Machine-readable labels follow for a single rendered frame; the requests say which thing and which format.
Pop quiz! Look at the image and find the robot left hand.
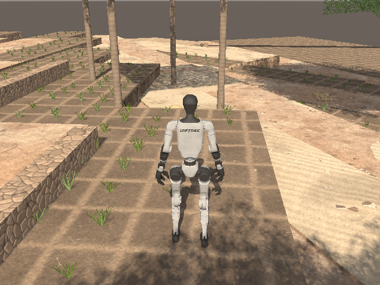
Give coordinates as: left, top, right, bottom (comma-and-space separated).
156, 170, 169, 185

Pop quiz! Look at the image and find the right robot forearm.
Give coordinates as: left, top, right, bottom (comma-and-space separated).
211, 144, 223, 170

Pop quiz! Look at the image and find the left robot forearm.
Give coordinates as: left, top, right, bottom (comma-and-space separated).
157, 144, 169, 172

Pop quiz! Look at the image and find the robot right upper arm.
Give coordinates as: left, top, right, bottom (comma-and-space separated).
202, 120, 217, 153

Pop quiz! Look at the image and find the robot right hand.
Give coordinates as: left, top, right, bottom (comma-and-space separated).
211, 168, 224, 182

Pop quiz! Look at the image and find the robot left upper arm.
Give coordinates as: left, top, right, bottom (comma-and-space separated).
163, 120, 178, 153

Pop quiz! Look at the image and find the robot right foot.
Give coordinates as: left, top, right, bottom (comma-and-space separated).
200, 232, 208, 248

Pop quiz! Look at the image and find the humanoid robot torso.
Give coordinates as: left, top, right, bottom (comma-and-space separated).
176, 117, 204, 178

